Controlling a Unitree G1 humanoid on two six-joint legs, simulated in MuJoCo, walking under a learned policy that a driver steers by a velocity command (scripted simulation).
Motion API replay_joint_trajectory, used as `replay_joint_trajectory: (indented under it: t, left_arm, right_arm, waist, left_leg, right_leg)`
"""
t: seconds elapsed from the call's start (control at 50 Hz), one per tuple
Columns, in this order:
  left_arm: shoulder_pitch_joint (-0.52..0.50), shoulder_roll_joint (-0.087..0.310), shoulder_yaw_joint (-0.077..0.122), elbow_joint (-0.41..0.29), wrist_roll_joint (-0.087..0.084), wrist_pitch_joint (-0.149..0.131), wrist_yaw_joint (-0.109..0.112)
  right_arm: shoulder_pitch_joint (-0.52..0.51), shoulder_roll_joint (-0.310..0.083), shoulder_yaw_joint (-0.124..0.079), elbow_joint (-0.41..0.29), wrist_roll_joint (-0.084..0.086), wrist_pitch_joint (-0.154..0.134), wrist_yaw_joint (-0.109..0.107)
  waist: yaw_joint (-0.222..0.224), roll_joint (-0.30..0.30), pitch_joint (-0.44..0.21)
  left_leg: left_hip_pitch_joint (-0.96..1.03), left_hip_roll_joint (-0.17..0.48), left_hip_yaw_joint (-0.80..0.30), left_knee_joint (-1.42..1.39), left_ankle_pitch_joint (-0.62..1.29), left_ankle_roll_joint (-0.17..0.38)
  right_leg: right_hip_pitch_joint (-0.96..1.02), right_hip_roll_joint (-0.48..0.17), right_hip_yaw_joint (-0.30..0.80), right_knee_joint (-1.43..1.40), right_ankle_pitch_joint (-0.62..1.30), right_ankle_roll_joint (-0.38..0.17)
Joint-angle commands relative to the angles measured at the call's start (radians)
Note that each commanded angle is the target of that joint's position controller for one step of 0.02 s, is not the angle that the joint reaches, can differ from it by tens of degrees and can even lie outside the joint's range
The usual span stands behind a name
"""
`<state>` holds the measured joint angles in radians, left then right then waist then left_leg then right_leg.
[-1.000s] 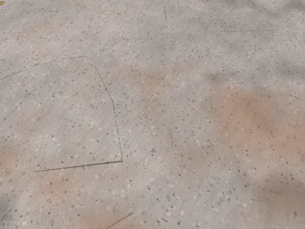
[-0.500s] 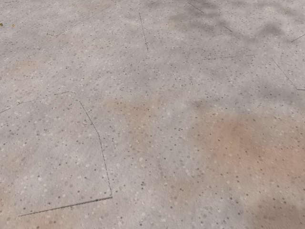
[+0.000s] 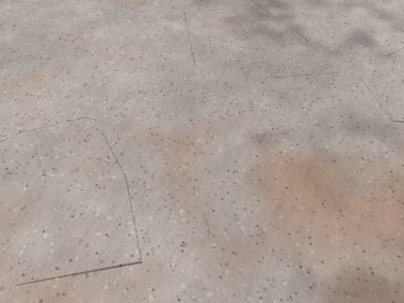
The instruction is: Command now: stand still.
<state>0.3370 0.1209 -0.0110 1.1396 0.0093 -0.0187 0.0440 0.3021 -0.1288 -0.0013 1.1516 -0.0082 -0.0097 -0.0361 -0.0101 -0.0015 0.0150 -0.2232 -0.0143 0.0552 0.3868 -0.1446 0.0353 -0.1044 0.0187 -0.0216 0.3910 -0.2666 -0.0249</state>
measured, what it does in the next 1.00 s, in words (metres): stands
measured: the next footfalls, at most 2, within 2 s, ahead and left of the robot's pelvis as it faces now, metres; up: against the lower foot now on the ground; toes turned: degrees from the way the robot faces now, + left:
left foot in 1.54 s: +0.19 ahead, +0.12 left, +0.00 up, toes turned +4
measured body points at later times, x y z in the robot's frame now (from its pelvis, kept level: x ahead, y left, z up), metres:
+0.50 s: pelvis +0.02 -0.01 +0.00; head +0.02 -0.01 +0.45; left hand -0.02 +0.20 -0.16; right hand -0.01 -0.21 -0.16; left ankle +0.04 +0.10 -0.74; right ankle -0.03 -0.10 -0.74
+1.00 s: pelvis +0.03 -0.01 +0.00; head +0.03 -0.01 +0.45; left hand -0.02 +0.19 -0.16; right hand -0.01 -0.22 -0.17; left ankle +0.04 +0.10 -0.74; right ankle -0.03 -0.10 -0.74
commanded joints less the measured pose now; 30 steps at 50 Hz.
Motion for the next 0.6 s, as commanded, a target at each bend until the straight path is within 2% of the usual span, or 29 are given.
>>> replay_joint_trajectory:
  t: [0.02,0.6]
  left_arm:
    - [0.084,0.066,0.008,-0.002,0.000,-0.003,0.003]
    - [0.114,0.052,0.004,0.012,0.000,-0.006,0.007]
  right_arm:
    - [0.067,-0.070,-0.010,-0.003,0.000,-0.003,-0.003]
    - [0.079,-0.054,-0.009,0.023,0.001,0.000,-0.009]
  waist:
    - [0.001,-0.005,0.066]
    - [0.003,-0.004,0.077]
  left_leg:
    - [0.060,0.107,-0.125,-0.057,0.045,0.011]
    - [0.077,0.110,-0.118,-0.040,0.096,0.009]
  right_leg:
    - [-0.119,-0.111,0.104,-0.096,0.080,-0.029]
    - [-0.082,-0.112,0.099,-0.094,0.139,-0.031]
